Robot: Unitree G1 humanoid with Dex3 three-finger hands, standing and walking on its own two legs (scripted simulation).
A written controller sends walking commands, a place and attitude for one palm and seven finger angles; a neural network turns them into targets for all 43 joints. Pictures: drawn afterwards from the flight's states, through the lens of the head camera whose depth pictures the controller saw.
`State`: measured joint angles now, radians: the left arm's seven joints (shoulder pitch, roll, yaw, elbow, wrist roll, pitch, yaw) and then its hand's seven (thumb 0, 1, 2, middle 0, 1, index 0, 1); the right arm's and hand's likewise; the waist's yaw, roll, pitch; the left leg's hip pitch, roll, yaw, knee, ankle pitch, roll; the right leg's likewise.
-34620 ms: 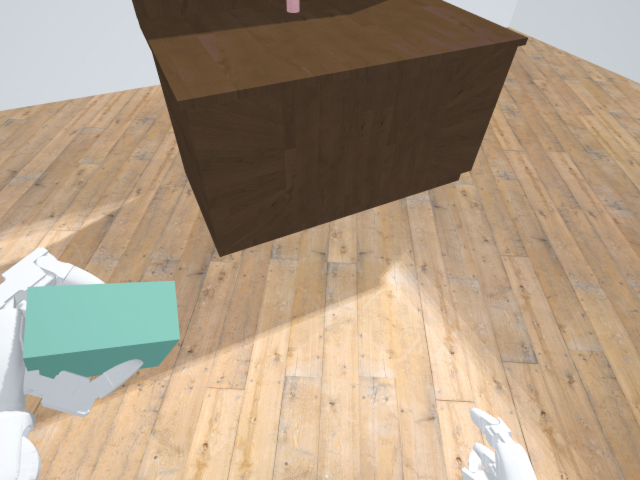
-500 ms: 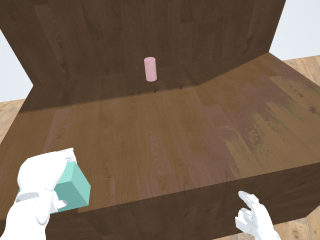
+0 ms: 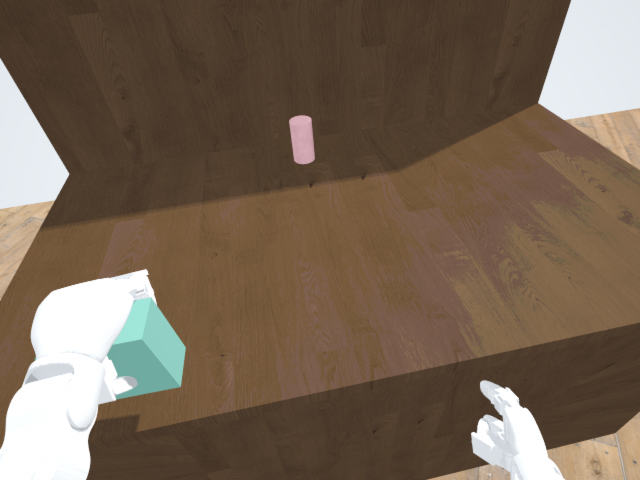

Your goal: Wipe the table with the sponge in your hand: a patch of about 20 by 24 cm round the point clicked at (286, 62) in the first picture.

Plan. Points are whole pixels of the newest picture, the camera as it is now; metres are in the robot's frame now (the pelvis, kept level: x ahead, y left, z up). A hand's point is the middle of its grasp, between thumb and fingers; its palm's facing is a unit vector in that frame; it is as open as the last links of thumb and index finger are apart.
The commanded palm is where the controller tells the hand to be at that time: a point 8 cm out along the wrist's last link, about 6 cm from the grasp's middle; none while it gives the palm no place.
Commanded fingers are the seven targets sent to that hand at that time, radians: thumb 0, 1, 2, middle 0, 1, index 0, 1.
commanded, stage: lift the sponge slowly off the table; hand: left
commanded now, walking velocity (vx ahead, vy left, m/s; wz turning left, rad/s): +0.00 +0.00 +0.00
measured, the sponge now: (126, 360) +0.20 +0.28 +0.07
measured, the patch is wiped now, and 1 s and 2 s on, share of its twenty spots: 1.00 1.00 1.00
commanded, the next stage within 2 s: bring the sponge back beside the body in 0.56 s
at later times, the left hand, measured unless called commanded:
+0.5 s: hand (117, 303) +0.23 +0.27 +0.15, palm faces +0.16 -0.07 -0.99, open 10.0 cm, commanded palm +0.18 +0.27 +0.22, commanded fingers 0.00 0.10 1.30 -1.20 -1.60 -1.20 -1.60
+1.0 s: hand (109, 321) +0.21 +0.28 +0.14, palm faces +0.12 -0.08 -0.99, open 10.0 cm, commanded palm +0.17 +0.27 +0.21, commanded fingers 0.00 0.10 1.30 -1.20 -1.60 -1.20 -1.60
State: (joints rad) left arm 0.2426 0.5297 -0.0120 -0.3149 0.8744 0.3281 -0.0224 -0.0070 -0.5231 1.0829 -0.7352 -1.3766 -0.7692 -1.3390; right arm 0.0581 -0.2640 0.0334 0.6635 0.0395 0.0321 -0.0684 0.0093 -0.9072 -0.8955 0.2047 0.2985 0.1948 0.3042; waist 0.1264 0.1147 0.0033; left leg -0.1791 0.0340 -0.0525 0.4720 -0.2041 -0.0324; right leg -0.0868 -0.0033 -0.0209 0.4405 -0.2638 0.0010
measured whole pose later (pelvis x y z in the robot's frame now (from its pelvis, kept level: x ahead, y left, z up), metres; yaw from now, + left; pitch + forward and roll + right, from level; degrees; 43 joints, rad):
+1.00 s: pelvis -0.01 -0.01 +0.00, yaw +0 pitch -5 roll -1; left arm 0.18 0.57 0.01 -0.35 0.84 0.37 -0.08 -0.01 -0.52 1.08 -0.74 -1.37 -0.77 -1.34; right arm 0.05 -0.27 0.05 0.65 0.04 0.02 -0.07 0.01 -0.91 -0.90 0.20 0.30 0.20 0.31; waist 0.13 0.12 0.00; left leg -0.20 0.04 -0.06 0.48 -0.20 -0.04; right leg -0.12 0.00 -0.02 0.47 -0.27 -0.01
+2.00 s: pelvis -0.01 +0.00 +0.00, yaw +0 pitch -6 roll -1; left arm 0.33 0.55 0.01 -0.39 0.86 0.34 -0.03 -0.01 -0.52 1.08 -0.74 -1.37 -0.77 -1.34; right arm 0.06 -0.26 0.04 0.65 0.03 0.02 -0.07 0.01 -0.91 -0.90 0.20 0.30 0.18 0.30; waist 0.14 0.11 0.01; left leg -0.19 0.04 -0.06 0.48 -0.20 -0.04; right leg -0.10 0.00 -0.02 0.46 -0.26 0.00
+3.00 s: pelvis -0.05 +0.02 -0.02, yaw +0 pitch +2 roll -3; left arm 0.53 0.39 0.33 -0.58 -0.05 -0.12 0.13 -0.01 -0.52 1.08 -0.73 -1.38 -0.77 -1.34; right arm 0.22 -0.23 0.03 0.55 0.01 -0.08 -0.09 0.01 -0.91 -0.90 0.21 0.30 0.20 0.30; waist -0.01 0.01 -0.02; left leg -0.50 0.01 -0.09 0.69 -0.22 0.00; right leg -0.38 0.00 -0.03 0.62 -0.26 0.03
